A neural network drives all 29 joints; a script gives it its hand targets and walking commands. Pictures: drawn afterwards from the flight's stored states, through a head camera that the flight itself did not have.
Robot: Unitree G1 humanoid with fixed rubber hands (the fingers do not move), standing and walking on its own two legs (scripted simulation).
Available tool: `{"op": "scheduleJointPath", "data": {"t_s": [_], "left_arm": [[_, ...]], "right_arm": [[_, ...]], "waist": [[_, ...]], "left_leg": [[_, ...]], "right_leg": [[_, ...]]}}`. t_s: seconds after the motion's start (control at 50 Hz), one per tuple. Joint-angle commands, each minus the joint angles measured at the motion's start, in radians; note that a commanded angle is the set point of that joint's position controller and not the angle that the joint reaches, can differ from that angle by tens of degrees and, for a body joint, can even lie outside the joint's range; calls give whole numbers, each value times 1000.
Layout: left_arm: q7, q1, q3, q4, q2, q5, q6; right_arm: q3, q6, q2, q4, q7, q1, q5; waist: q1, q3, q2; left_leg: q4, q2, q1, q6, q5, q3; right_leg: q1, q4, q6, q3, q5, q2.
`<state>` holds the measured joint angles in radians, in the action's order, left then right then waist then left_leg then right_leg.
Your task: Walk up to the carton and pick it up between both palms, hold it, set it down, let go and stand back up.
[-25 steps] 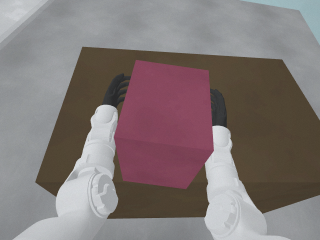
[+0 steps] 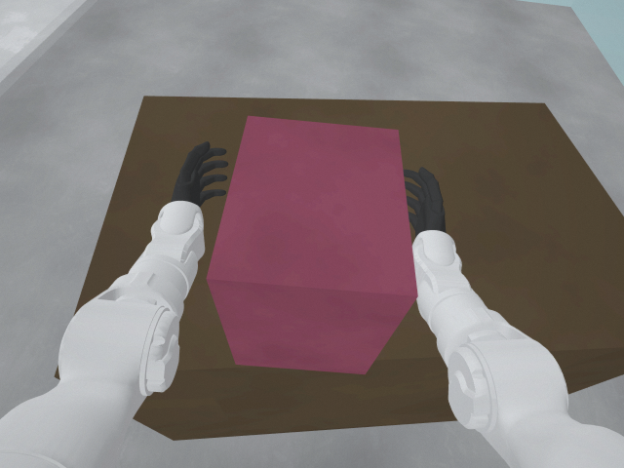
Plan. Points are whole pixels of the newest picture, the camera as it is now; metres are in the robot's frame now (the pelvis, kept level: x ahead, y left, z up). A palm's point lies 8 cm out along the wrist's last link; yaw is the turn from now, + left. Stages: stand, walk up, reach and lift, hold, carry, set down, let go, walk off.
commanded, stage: set down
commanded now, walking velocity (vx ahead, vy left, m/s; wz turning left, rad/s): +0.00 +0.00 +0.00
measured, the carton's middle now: (311, 255) +0.36 +0.02 +0.05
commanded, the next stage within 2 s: none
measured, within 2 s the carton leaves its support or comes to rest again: neither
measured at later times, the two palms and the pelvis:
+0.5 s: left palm (173, 141) +0.43 +0.18 +0.17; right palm (469, 176) +0.41 -0.16 +0.16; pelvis -0.02 -0.02 +0.01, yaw +1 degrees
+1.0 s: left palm (163, 164) +0.40 +0.19 +0.17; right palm (475, 197) +0.38 -0.16 +0.16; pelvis -0.03 -0.03 +0.02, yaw +1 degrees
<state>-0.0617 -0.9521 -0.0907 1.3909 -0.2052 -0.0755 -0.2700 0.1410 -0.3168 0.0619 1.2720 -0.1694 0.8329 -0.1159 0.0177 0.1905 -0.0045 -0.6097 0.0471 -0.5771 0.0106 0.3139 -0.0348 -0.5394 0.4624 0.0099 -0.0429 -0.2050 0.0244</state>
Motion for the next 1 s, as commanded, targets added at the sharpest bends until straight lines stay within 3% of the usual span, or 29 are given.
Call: {"op": "scheduleJointPath", "data": {"t_s": [0.0, 0.08, 0.14, 0.36, 0.52, 0.72, 0.78, 0.82, 0.98], "left_arm": [[8, -486, 58, -224, -126, -65, -16], [25, -487, 82, -328, -160, -108, 68], [46, -486, 82, -364, -176, -114, 145], [40, -577, 44, -482, -265, -124, 350], [29, -662, 59, -416, -309, -162, 447], [42, -679, 90, -329, -320, -179, 472], [57, -603, 68, -383, -312, -143, 465], [64, -621, 63, -388, -321, -139, 460], [70, -414, -18, -623, -305, -81, 465]], "right_arm": [[-56, -17, 205, -193, 9, 470, -93], [-126, 77, 227, -291, 19, 498, -184], [-139, 155, 228, -318, 12, 501, -210], [-77, 368, 221, -468, -46, 586, -163], [-47, 499, 199, -488, -81, 668, -133], [-64, 563, 184, -446, -91, 683, -147], [-89, 545, 176, -477, -96, 601, -167], [-83, 541, 171, -495, -97, 621, -161], [-99, 503, 106, -691, -114, 415, -141]], "waist": [[14, 677, -119], [12, 662, -93], [13, 589, -73], [24, 495, -71], [38, 447, -58], [58, 380, -66], [47, 379, -76], [51, 362, -62], [19, 364, -54]], "left_leg": [[-42, -15, 460, -148, -888, 12], [-20, -25, 450, -123, -842, 18], [8, -31, 436, -106, -767, 17], [118, -40, 435, -76, -534, 4], [179, -41, 391, -53, -396, 1], [229, -40, 355, -45, -321, 4], [236, -43, 387, -51, -378, 0], [241, -49, 380, -48, -350, -1], [238, -62, 387, -40, -371, -22]], "right_leg": [[242, 37, -14, -23, 532, 38], [274, 33, -11, -16, 534, 30], [288, 13, -9, -7, 495, 21], [383, -54, -6, 0, 391, 12], [446, -77, -5, 3, 351, 2], [496, -94, -17, 12, 328, -12], [555, -96, -17, 14, 376, -8], [554, -104, -14, 13, 347, -8], [658, -83, 3, 28, 423, -9]]}}
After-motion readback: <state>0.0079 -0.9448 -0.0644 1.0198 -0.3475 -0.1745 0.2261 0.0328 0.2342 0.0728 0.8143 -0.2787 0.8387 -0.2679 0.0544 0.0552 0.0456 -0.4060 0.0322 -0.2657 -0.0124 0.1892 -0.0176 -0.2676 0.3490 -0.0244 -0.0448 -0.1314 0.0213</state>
